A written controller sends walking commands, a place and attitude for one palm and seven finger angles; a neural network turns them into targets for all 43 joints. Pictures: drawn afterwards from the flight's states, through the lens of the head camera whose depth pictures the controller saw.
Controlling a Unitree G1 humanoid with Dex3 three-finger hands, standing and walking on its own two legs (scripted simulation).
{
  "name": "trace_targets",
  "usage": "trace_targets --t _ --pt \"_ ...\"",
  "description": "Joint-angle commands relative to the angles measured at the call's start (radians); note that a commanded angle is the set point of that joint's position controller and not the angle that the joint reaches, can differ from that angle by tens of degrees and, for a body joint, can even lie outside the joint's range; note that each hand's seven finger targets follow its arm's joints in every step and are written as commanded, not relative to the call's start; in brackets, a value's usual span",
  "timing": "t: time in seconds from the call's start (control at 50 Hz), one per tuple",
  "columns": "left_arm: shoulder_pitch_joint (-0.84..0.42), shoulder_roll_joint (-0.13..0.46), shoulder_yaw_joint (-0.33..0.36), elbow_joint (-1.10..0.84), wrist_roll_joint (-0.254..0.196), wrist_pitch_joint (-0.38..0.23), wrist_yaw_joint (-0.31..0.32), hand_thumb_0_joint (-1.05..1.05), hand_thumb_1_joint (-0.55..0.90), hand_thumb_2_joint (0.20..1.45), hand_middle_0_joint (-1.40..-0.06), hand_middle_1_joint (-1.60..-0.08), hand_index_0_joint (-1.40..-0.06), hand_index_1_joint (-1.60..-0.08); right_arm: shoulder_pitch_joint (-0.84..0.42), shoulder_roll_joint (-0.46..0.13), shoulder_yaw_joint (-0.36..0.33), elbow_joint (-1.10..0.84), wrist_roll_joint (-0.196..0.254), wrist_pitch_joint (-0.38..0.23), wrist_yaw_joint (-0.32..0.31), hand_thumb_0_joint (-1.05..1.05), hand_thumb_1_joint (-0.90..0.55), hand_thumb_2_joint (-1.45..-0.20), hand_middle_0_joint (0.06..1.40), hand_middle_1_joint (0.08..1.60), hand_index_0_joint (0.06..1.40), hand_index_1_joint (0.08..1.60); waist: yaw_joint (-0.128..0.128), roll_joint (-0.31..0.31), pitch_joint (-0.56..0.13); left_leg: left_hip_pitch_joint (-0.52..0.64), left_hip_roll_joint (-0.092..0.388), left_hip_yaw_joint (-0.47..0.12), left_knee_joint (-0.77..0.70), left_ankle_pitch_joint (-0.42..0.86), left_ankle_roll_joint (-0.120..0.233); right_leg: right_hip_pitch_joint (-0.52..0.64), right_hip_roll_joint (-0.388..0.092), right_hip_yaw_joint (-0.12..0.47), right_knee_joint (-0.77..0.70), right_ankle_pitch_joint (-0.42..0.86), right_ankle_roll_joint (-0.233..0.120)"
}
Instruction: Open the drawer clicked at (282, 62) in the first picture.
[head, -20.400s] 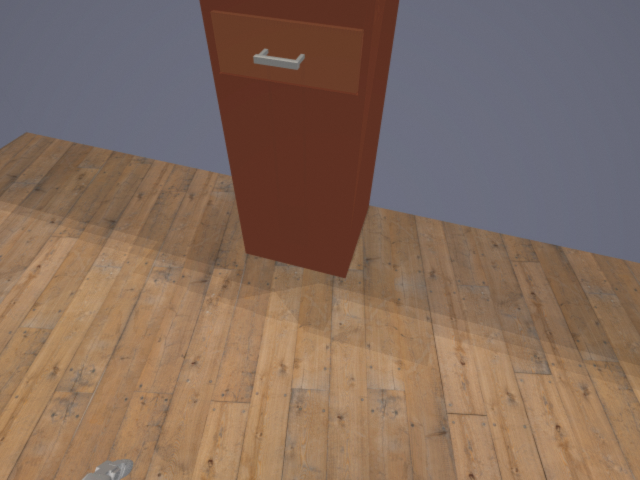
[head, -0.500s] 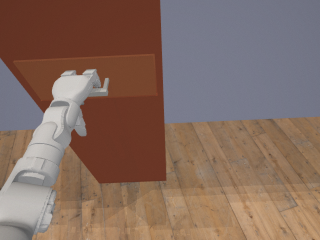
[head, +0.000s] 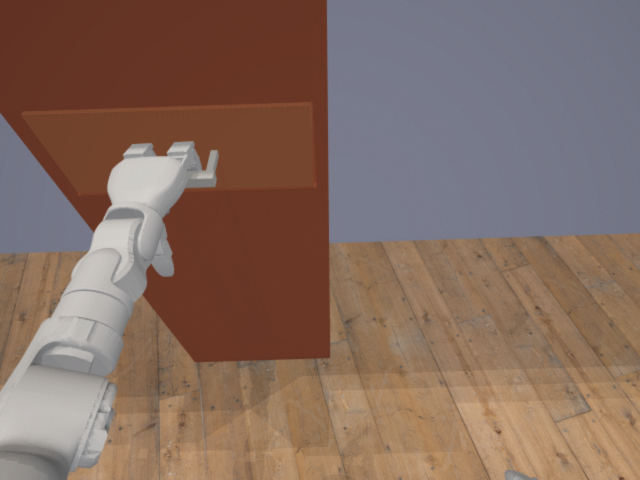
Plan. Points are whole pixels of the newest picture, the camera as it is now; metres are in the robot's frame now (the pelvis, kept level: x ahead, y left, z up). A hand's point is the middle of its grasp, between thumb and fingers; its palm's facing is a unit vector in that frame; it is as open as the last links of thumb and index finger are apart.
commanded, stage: lower the fingers behind the handle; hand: left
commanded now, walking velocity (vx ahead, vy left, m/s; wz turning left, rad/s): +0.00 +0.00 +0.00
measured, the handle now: (177, 169) +0.51 +0.22 +0.10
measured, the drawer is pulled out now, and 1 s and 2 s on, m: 0.00 0.00 0.08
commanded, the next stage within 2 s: close the thumb around the handle in 0.28 s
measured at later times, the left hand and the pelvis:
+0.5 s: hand (169, 215) +0.45 +0.22 +0.07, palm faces -0.01 -0.04 -1.00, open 13.7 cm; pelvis +0.01 +0.01 +0.00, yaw -1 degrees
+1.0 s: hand (169, 213) +0.45 +0.22 +0.07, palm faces -0.03 -0.04 -1.00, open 6.1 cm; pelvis +0.01 +0.00 +0.00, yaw +0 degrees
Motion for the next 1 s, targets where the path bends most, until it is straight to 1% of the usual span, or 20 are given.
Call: trace_targets --t 0.0,0.06,0.1,0.16,0.26,0.28,0.36,0.38,0.4,0.48,0.54,0.58,0.62,0.68,0.76,0.78,0.82,0.86,0.96,0.98 --pt "-0.305 0.251 0.101 -0.125 0.002 -0.013 0.018 0.000 -0.500 0.300 -0.300 -1.200 -0.300 -1.200 0.022 -0.135 -0.049 -0.095 -0.009 -0.030 -0.014 0.000 -0.900 -0.900 0.200 0.300 0.200 0.300 0.008 -0.076 -0.306 0.123 -0.029 0.004 -0.034 0.326 0.032 0.184 0.014 -0.001 -0.067 0.348 -0.010" --pt "-0.304 0.242 0.098 -0.120 0.003 -0.016 0.027 0.000 -0.500 0.300 -0.300 -1.200 -0.300 -1.200 0.031 -0.131 -0.050 -0.087 -0.008 -0.030 -0.013 0.000 -0.900 -0.900 0.200 0.300 0.200 0.300 0.005 -0.073 -0.289 0.122 -0.028 0.003 -0.030 0.341 0.030 0.167 0.018 -0.008 -0.062 0.356 -0.012" --pt "-0.325 0.272 0.120 -0.141 0.005 -0.023 0.036 0.000 -0.500 0.300 -0.300 -1.200 -0.300 -1.200 0.034 -0.134 -0.051 -0.085 -0.008 -0.030 -0.012 0.000 -0.900 -0.900 0.200 0.300 0.200 0.300 0.008 -0.047 -0.313 0.126 -0.028 -0.001 -0.029 0.358 0.029 0.171 0.019 -0.006 -0.055 0.361 -0.014" --pt "-0.354 0.234 0.094 -0.182 0.007 -0.026 0.051 0.000 -0.500 0.300 -0.300 -1.200 -0.300 -1.200 0.040 -0.128 -0.059 -0.078 -0.011 -0.032 -0.006 0.000 -0.900 -0.900 0.200 0.300 0.200 0.300 0.005 -0.009 -0.334 0.164 -0.025 -0.006 -0.019 0.407 0.026 0.147 0.024 -0.013 -0.043 0.377 -0.020" --pt "-0.323 0.253 0.125 -0.218 -0.002 -0.016 0.073 0.000 -0.500 0.300 -0.300 -1.200 -0.300 -1.200 0.043 -0.130 -0.064 -0.076 -0.014 -0.033 0.000 0.000 -0.900 -0.900 0.200 0.300 0.200 0.300 0.011 -0.021 -0.379 0.177 -0.026 -0.008 -0.012 0.451 0.028 0.182 0.027 -0.013 -0.039 0.421 -0.018" --pt "-0.298 0.270 0.144 -0.197 -0.001 -0.008 0.075 0.000 -0.500 0.300 -0.300 -1.200 -0.300 -1.200 0.040 -0.134 -0.064 -0.074 -0.014 -0.031 -0.001 0.000 -0.900 -0.900 0.200 0.300 0.200 0.300 0.010 -0.048 -0.370 0.165 -0.025 -0.010 -0.013 0.450 0.029 0.191 0.028 -0.013 -0.043 0.419 -0.018" --pt "-0.298 0.256 0.129 -0.201 -0.007 0.004 0.073 0.000 -0.500 0.300 -0.300 -1.200 -0.300 -1.200 0.032 -0.133 -0.062 -0.072 -0.012 -0.032 -0.003 0.000 -0.900 -0.900 0.200 0.300 0.200 0.300 0.007 -0.051 -0.348 0.163 -0.026 -0.004 -0.021 0.441 0.031 0.194 0.026 -0.013 -0.049 0.434 -0.014" --pt "-0.286 0.292 0.162 -0.207 -0.004 0.004 0.073 0.000 -0.444 0.324 -0.304 -1.206 -0.304 -1.206 0.035 -0.137 -0.063 -0.072 -0.012 -0.030 -0.003 0.000 -0.900 -0.900 0.200 0.300 0.200 0.300 0.015 -0.056 -0.363 0.162 -0.025 -0.007 -0.022 0.456 0.030 0.214 0.026 -0.010 -0.049 0.441 -0.016" --pt "-0.280 0.273 0.141 -0.227 -0.005 0.005 0.072 0.000 -0.388 0.348 -0.308 -1.212 -0.308 -1.212 0.028 -0.131 -0.060 -0.082 -0.011 -0.031 -0.001 0.000 -0.900 -0.900 0.200 0.300 0.200 0.300 0.023 -0.025 -0.371 0.165 -0.027 -0.004 -0.026 0.463 0.029 0.217 0.024 -0.010 -0.046 0.446 -0.016" --pt "-0.237 0.277 0.153 -0.225 -0.008 0.011 0.064 0.000 -0.164 0.444 -0.324 -1.236 -0.324 -1.236 0.019 -0.135 -0.060 -0.084 -0.011 -0.029 -0.001 0.000 -0.900 -0.900 0.200 0.300 0.200 0.300 0.024 -0.029 -0.351 0.170 -0.023 -0.004 -0.030 0.471 0.027 0.215 0.027 -0.012 -0.053 0.441 -0.018" --pt "-0.283 0.223 0.097 -0.235 -0.005 0.012 0.061 0.000 0.004 0.516 -0.336 -1.254 -0.336 -1.254 0.017 -0.132 -0.059 -0.083 -0.007 -0.032 0.001 0.000 -0.900 -0.900 0.200 0.300 0.200 0.300 0.006 -0.016 -0.315 0.184 -0.019 -0.009 -0.033 0.454 0.026 0.163 0.030 -0.023 -0.054 0.401 -0.018" --pt "-0.278 0.259 0.126 -0.221 0.003 0.017 0.062 0.000 0.116 0.564 -0.344 -1.266 -0.344 -1.266 0.020 -0.138 -0.060 -0.080 -0.009 -0.030 0.000 0.000 -0.900 -0.900 0.200 0.300 0.200 0.300 0.008 -0.023 -0.327 0.185 -0.018 -0.009 -0.032 0.454 0.025 0.175 0.030 -0.019 -0.056 0.393 -0.021" --pt "-0.296 0.225 0.095 -0.236 0.005 0.020 0.060 0.000 0.228 0.612 -0.352 -1.278 -0.352 -1.278 0.020 -0.132 -0.061 -0.083 -0.010 -0.032 0.001 0.000 -0.900 -0.900 0.200 0.300 0.200 0.300 0.008 -0.015 -0.345 0.200 -0.019 -0.010 -0.027 0.463 0.026 0.166 0.029 -0.019 -0.052 0.400 -0.019" --pt "-0.273 0.251 0.120 -0.232 0.007 0.023 0.059 0.000 0.396 0.684 -0.364 -1.296 -0.364 -1.296 0.019 -0.138 -0.061 -0.081 -0.015 -0.030 -0.003 0.000 -0.900 -0.900 0.200 0.300 0.200 0.300 0.012 -0.028 -0.371 0.196 -0.020 -0.007 -0.026 0.474 0.027 0.199 0.026 -0.013 -0.054 0.426 -0.019" --pt "-0.279 0.219 0.091 -0.225 -0.001 0.026 0.049 0.000 0.620 0.780 -0.380 -1.320 -0.380 -1.320 0.015 -0.133 -0.059 -0.083 -0.009 -0.030 -0.003 0.000 -0.900 -0.900 0.200 0.300 0.200 0.300 0.007 -0.022 -0.333 0.190 -0.021 -0.006 -0.028 0.463 0.026 0.177 0.027 -0.018 -0.055 0.419 -0.018" --pt "-0.287 0.237 0.105 -0.226 0.000 0.024 0.048 0.000 0.676 0.804 -0.384 -1.326 -0.384 -1.326 0.017 -0.138 -0.060 -0.079 -0.011 -0.028 -0.003 0.000 -0.900 -0.900 0.200 0.300 0.200 0.300 0.002 -0.033 -0.336 0.192 -0.019 -0.008 -0.027 0.471 0.027 0.184 0.026 -0.016 -0.057 0.423 -0.018" --pt "-0.253 0.265 0.132 -0.233 0.000 0.024 0.047 0.000 0.788 0.852 -0.392 -1.338 -0.392 -1.338 0.014 -0.134 -0.058 -0.088 -0.012 -0.027 -0.005 0.000 -0.900 -0.900 0.200 0.300 0.200 0.300 0.023 -0.024 -0.364 0.186 -0.025 -0.003 -0.027 0.472 0.028 0.215 0.025 -0.010 -0.051 0.443 -0.018" --pt "-0.273 0.241 0.109 -0.231 -0.004 0.021 0.043 0.000 0.900 0.900 -0.400 -1.350 -0.400 -1.350 0.011 -0.132 -0.056 -0.084 -0.012 -0.028 -0.008 0.000 -0.900 -0.900 0.200 0.300 0.200 0.300 0.012 -0.030 -0.344 0.181 -0.024 -0.001 -0.030 0.458 0.028 0.204 0.023 -0.012 -0.056 0.445 -0.015" --pt "-0.250 0.267 0.131 -0.205 -0.009 0.016 0.034 0.000 0.900 0.900 -0.400 -1.350 -0.400 -1.350 0.012 -0.135 -0.054 -0.083 -0.010 -0.027 -0.012 0.000 -0.900 -0.900 0.200 0.300 0.200 0.300 0.013 -0.054 -0.326 0.159 -0.027 0.004 -0.031 0.432 0.030 0.218 0.022 -0.007 -0.061 0.451 -0.012" --pt "-0.241 0.301 0.162 -0.187 -0.007 0.014 0.034 0.000 0.900 0.900 -0.400 -1.350 -0.400 -1.350 0.015 -0.140 -0.054 -0.079 -0.011 -0.025 -0.015 0.000 -0.900 -0.900 0.200 0.300 0.200 0.300 0.016 -0.079 -0.330 0.146 -0.026 0.003 -0.035 0.427 0.029 0.239 0.020 -0.005 -0.064 0.452 -0.011"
